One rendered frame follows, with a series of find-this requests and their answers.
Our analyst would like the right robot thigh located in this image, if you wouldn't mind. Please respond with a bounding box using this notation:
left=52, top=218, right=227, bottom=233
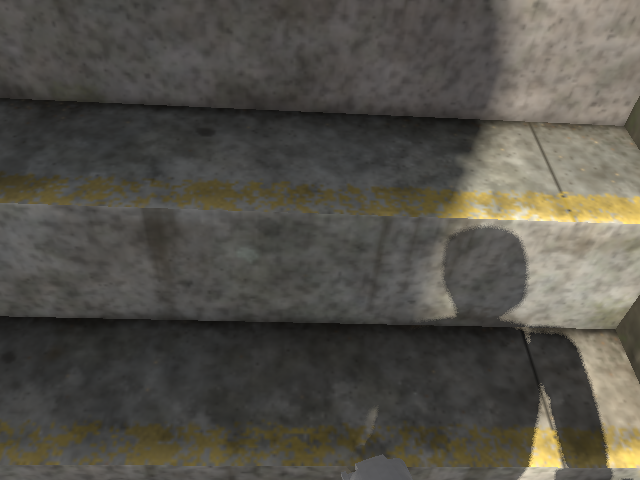
left=341, top=454, right=412, bottom=480

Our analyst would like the right robot shin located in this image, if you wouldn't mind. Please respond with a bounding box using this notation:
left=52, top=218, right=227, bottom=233
left=393, top=458, right=413, bottom=480

